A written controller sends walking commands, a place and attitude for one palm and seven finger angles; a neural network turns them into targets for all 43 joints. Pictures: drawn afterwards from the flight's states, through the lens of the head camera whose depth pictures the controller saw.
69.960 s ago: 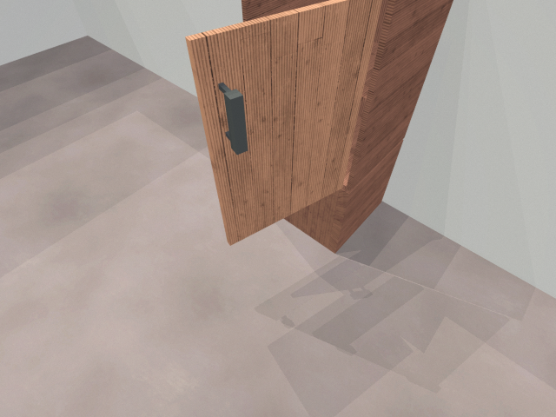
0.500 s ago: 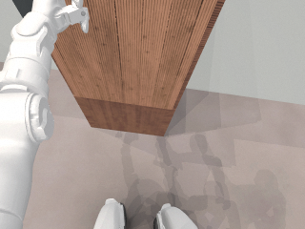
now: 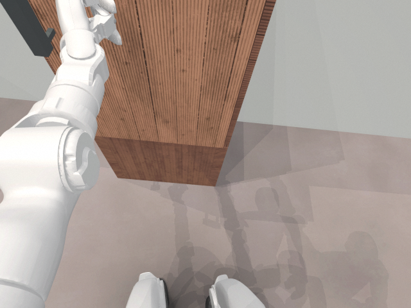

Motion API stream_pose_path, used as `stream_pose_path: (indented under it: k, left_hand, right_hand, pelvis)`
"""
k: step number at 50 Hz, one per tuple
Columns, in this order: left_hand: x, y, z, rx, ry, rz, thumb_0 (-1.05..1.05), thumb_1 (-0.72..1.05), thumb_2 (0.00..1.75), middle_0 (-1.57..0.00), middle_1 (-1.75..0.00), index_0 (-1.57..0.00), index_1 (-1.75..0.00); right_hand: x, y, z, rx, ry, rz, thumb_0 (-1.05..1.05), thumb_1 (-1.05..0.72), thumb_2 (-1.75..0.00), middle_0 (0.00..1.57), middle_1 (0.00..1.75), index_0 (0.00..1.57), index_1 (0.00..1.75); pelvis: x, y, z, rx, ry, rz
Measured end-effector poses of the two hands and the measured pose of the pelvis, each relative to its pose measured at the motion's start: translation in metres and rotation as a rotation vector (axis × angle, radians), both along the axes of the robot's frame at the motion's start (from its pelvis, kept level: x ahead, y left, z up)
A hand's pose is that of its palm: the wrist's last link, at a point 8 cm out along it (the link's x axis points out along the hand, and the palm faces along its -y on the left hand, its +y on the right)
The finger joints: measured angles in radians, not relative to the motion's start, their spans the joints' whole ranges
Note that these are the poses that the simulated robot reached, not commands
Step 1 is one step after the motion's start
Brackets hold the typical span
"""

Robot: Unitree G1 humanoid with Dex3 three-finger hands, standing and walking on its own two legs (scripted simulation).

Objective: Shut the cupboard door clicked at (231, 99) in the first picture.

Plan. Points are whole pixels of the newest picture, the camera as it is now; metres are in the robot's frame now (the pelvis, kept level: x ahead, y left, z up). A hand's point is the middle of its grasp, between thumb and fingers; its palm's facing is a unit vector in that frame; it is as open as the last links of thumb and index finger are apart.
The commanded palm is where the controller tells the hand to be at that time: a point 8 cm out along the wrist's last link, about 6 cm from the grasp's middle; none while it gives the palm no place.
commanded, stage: pull the fist back off the door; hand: left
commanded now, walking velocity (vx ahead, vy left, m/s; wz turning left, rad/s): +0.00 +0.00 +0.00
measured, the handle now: (30, 12) +0.63 +0.20 +0.16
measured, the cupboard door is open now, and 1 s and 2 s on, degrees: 0 0 0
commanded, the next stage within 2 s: draw the hand back to the body in 0.46 s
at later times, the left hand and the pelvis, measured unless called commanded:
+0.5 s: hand (115, 49) +0.53 +0.07 +0.16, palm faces +0.11 -0.99 -0.01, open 3.1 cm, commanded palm +0.51 +0.10 +0.17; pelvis +0.05 -0.02 +0.03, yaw +0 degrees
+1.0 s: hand (70, 92) +0.43 +0.12 +0.19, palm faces +0.09 -1.00 -0.02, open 3.1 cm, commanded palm +0.39 +0.17 +0.20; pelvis +0.05 -0.02 +0.05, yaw +0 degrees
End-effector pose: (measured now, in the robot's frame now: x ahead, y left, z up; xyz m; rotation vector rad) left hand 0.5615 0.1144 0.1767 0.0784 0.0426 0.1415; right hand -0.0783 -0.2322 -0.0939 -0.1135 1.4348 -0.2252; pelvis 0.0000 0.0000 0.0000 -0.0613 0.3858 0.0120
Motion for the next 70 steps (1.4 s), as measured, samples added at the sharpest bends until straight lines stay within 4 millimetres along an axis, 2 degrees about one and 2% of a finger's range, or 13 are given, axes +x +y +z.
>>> stream_pose_path:
  k: [6, 12, 16, 20, 27, 32, 35, 38, 43, 47, 54, 62, 70]
  left_hand:
    - [-0.003, -0.007, -0.003, -0.073, 0.019, -0.031, 0.02, 0.94, 0.94, -1.30, -1.50, -1.31, -1.50]
    - [-0.010, -0.010, -0.012, -0.079, -0.034, -0.033, 0.01, 0.92, 0.92, -1.30, -1.50, -1.30, -1.50]
    - [-0.021, -0.005, -0.022, -0.063, -0.045, -0.025, 0.01, 0.91, 0.91, -1.30, -1.50, -1.30, -1.50]
    - [-0.038, 0.002, -0.026, -0.062, -0.045, -0.017, 0.02, 0.91, 0.90, -1.30, -1.50, -1.30, -1.50]
    - [-0.058, 0.001, -0.012, -0.058, -0.067, -0.034, 0.02, 0.90, 0.90, -1.30, -1.50, -1.30, -1.50]
    - [-0.058, -0.003, -0.005, -0.055, -0.042, -0.045, 0.02, 0.90, 0.90, -1.30, -1.50, -1.31, -1.50]
    - [-0.065, 0.003, -0.004, -0.086, -0.047, -0.031, 0.02, 0.90, 0.90, -1.30, -1.50, -1.30, -1.50]
    - [-0.080, 0.018, -0.005, -0.084, -0.055, -0.008, 0.01, 0.90, 0.90, -1.30, -1.50, -1.30, -1.50]
    - [-0.114, 0.047, -0.004, -0.041, -0.079, 0.007, 0.02, 0.90, 0.90, -1.30, -1.50, -1.30, -1.50]
    - [-0.143, 0.056, 0.004, -0.037, -0.103, -0.026, 0.02, 0.90, 0.90, -1.30, -1.50, -1.30, -1.50]
    - [-0.181, 0.065, 0.012, -0.067, -0.088, -0.057, 0.02, 0.90, 0.90, -1.29, -1.48, -1.29, -1.49]
    - [-0.237, 0.100, 0.023, 0.128, -0.121, -0.004, 0.02, 0.90, 0.90, -1.16, -1.34, -1.16, -1.34]
    - [-0.287, 0.137, 0.030, 0.197, -0.140, 0.080, 0.02, 0.90, 0.90, -0.96, -1.12, -0.96, -1.13]
  right_hand:
    - [-0.004, -0.007, 0.012, -0.005, 0.023, -0.018, 0.00, -0.90, -0.89, 0.20, 0.30, 0.20, 0.30]
    - [0.022, -0.023, 0.018, -0.026, -0.016, -0.016, 0.00, -0.91, -0.90, 0.20, 0.30, 0.20, 0.30]
    - [0.054, -0.032, 0.016, -0.028, -0.072, -0.007, 0.00, -0.91, -0.90, 0.20, 0.30, 0.20, 0.30]
    - [0.098, -0.039, 0.013, -0.021, -0.157, 0.016, 0.00, -0.91, -0.90, 0.20, 0.30, 0.20, 0.30]
    - [0.180, -0.044, 0.014, -0.017, -0.332, 0.092, 0.00, -0.91, -0.90, 0.20, 0.30, 0.20, 0.30]
    - [0.213, -0.045, 0.019, -0.017, -0.412, 0.123, 0.00, -0.91, -0.90, 0.20, 0.30, 0.20, 0.30]
    - [0.219, -0.044, 0.022, -0.011, -0.436, 0.119, 0.00, -0.91, -0.90, 0.20, 0.30, 0.20, 0.30]
    - [0.218, -0.043, 0.024, -0.001, -0.447, 0.106, 0.00, -0.91, -0.90, 0.20, 0.30, 0.20, 0.30]
    - [0.213, -0.042, 0.026, 0.006, -0.444, 0.090, 0.00, -0.91, -0.90, 0.20, 0.30, 0.20, 0.30]
    - [0.215, -0.041, 0.028, -0.004, -0.456, 0.093, 0.00, -0.91, -0.90, 0.20, 0.30, 0.20, 0.30]
    - [0.239, -0.032, 0.044, -0.024, -0.563, 0.112, 0.01, -0.91, -0.90, 0.20, 0.30, 0.20, 0.30]
    - [0.269, -0.009, 0.074, -0.019, -0.704, 0.133, 0.01, -0.91, -0.90, 0.20, 0.30, 0.20, 0.30]
    - [0.283, 0.016, 0.084, -0.010, -0.722, 0.212, 0.01, -0.90, -0.90, 0.20, 0.30, 0.20, 0.30]
  pelvis:
    - [0.011, -0.004, 0.012, 0.013, -0.026, -0.015]
    - [0.028, -0.008, 0.020, 0.028, -0.051, -0.032]
    - [0.039, -0.010, 0.024, 0.038, -0.077, -0.040]
    - [0.049, -0.013, 0.029, 0.046, -0.112, -0.040]
    - [0.055, -0.017, 0.033, 0.056, -0.164, -0.014]
    - [0.052, -0.020, 0.034, 0.063, -0.173, -0.005]
    - [0.053, -0.021, 0.036, 0.069, -0.181, -0.017]
    - [0.055, -0.022, 0.039, 0.075, -0.200, -0.028]
    - [0.055, -0.023, 0.043, 0.077, -0.246, -0.029]
    - [0.051, -0.021, 0.045, 0.070, -0.287, -0.018]
    - [0.040, -0.016, 0.050, 0.069, -0.336, -0.016]
    - [0.030, -0.007, 0.059, 0.066, -0.392, -0.019]
    - [0.026, 0.003, 0.065, 0.059, -0.432, -0.007]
